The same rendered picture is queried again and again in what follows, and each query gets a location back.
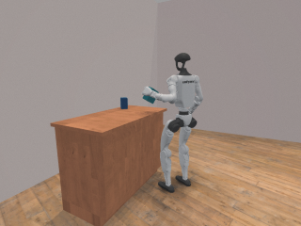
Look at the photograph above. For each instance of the robot right forearm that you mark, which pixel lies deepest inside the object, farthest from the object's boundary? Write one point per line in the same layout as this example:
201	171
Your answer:
192	108

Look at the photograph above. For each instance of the robot torso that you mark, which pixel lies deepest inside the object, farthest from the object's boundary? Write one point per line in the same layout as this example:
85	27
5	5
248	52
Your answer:
185	91

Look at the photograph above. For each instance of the robot right upper arm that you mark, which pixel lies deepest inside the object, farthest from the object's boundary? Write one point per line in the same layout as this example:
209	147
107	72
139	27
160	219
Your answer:
198	91

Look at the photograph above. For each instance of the robot right shin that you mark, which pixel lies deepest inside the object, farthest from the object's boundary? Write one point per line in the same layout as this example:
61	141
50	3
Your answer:
184	162

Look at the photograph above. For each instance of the robot left forearm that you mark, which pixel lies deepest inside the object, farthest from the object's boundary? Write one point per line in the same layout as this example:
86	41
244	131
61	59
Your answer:
161	97

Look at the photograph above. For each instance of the sponge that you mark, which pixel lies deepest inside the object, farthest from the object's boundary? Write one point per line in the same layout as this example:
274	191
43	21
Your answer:
148	98

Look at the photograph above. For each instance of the table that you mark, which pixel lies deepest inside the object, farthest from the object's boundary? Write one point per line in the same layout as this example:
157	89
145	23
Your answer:
105	157

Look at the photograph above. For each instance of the left robot hand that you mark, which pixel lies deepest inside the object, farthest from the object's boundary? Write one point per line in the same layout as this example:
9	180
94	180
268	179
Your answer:
146	91

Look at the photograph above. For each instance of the robot left upper arm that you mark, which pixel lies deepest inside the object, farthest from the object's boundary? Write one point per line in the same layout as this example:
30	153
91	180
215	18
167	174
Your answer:
171	83

